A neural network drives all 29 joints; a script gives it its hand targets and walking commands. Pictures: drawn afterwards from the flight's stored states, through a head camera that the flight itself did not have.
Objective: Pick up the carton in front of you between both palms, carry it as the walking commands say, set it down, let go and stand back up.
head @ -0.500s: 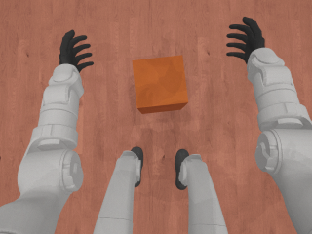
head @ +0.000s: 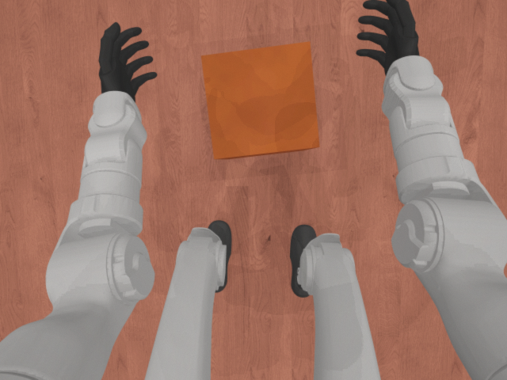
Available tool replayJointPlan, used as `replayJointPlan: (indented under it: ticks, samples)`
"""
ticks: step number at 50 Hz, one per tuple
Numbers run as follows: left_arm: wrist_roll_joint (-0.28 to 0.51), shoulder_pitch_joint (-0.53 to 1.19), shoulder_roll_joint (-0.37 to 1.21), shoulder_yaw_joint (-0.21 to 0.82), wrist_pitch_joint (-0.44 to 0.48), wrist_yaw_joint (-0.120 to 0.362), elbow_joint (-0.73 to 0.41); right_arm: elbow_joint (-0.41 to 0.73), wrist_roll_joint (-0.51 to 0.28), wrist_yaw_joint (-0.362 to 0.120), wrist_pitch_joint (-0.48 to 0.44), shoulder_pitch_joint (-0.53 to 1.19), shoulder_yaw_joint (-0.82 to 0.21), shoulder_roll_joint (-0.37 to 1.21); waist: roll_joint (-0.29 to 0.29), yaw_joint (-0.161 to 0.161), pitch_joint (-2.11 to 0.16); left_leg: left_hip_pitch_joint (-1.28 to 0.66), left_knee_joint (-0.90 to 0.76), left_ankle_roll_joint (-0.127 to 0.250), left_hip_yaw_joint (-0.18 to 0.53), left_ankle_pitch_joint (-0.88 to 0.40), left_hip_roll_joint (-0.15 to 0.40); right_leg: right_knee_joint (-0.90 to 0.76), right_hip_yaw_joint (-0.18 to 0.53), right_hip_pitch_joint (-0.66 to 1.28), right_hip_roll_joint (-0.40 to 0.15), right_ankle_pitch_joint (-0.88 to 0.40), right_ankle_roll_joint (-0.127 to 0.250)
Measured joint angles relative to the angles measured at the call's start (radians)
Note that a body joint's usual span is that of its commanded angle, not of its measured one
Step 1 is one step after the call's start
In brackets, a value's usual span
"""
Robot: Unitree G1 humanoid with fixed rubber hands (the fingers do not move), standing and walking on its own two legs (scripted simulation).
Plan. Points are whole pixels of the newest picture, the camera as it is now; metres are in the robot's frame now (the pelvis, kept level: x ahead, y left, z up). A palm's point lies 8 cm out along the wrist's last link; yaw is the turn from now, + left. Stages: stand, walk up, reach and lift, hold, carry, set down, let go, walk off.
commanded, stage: reach and lift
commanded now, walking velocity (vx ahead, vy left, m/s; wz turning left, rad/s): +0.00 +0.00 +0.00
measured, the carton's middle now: (261, 111) +0.50 +0.01 -0.45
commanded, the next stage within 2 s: none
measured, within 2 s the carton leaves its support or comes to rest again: leaves its support in 1.40 s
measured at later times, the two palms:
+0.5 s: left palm (171, 114) +0.47 +0.20 -0.36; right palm (351, 95) +0.52 -0.17 -0.36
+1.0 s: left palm (182, 114) +0.48 +0.18 -0.38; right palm (342, 97) +0.52 -0.16 -0.38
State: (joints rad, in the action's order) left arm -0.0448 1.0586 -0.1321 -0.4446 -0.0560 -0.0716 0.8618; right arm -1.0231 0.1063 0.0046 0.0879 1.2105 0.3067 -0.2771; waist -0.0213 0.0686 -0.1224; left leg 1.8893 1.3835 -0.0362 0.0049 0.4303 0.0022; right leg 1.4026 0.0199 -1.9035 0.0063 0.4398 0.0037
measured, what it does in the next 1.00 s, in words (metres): lowers itself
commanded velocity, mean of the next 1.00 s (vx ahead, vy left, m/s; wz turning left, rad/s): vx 0.00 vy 0.00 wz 0.00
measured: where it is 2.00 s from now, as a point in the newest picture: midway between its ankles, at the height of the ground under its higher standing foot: (258, 271)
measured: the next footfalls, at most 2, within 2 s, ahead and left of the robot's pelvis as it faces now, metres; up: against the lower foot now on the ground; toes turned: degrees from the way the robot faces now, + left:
none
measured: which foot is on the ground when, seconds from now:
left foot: down 0.00-1.00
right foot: down 0.00-1.00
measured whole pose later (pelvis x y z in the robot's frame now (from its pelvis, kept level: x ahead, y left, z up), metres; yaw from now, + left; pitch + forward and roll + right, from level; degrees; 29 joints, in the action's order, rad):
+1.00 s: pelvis -0.05 +0.00 -0.21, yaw +1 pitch +38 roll +3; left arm 0.22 1.43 -0.26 -0.17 -0.03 -0.16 1.13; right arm -1.25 -0.22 0.07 0.05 1.56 -0.03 -0.43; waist 0.01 0.05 0.34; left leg 2.27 2.16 -0.04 0.00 0.56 -0.02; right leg 2.19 0.04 -2.29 0.01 0.57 -0.01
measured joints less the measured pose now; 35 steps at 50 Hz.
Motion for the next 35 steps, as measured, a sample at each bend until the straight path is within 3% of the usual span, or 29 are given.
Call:
replayJointPlan:
  ticks: [14, 25, 35]
  samples:
    - [0.231, 0.173, -0.12, 0.207, -0.049, -0.087, 0.021, -0.017, -0.259, 0.066, 0.032, 0.169, -0.244, -0.155, 0.021, -0.001, 0.246, 0.302, 0.52, 0.004, -0.004, 0.094, -0.014, 0.524, 0.014, -0.306, 0.003, 0.09, -0.01]
    - [0.246, 0.387, -0.146, 0.236, -0.031, -0.081, 0.239, -0.234, -0.307, 0.054, 0.009, 0.378, -0.303, -0.192, 0.03, 0.001, 0.442, 0.367, 0.695, -0.003, -0.004, 0.089, -0.021, 0.703, 0.016, -0.373, 0.003, 0.086, -0.009]
    - [0.309, 0.405, -0.168, 0.304, 0.01, -0.094, 0.234, -0.19, -0.347, 0.073, -0.031, 0.376, -0.353, -0.199, 0.054, -0.015, 0.557, 0.369, 0.802, -0.001, -0.008, 0.132, -0.027, 0.813, 0.021, -0.372, 0.0, 0.134, -0.013]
